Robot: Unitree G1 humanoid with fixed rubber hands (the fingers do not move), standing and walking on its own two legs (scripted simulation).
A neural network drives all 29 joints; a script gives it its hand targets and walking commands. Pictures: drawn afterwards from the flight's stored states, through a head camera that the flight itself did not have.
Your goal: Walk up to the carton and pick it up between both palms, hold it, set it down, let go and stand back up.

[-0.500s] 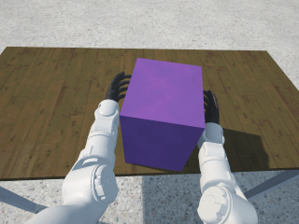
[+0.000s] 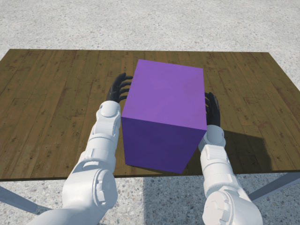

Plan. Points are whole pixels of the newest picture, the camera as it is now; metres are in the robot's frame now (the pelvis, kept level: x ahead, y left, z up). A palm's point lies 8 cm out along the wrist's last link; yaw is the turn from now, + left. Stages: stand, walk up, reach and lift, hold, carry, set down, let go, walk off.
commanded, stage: reach and lift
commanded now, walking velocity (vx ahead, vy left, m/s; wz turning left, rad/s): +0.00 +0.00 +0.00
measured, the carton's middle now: (161, 119) +0.41 -0.03 +0.02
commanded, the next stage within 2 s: none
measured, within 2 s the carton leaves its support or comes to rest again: leaves its support in 0.16 s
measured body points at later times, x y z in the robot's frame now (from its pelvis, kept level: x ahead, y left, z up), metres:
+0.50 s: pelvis -0.02 +0.00 +0.00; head -0.02 +0.04 +0.45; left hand +0.41 +0.12 +0.13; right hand +0.36 -0.16 +0.11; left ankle -0.02 +0.10 -0.75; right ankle -0.01 -0.12 -0.75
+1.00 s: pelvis -0.03 +0.00 +0.00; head -0.05 +0.03 +0.45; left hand +0.39 +0.12 +0.18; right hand +0.36 -0.16 +0.15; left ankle -0.02 +0.10 -0.75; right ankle -0.01 -0.12 -0.75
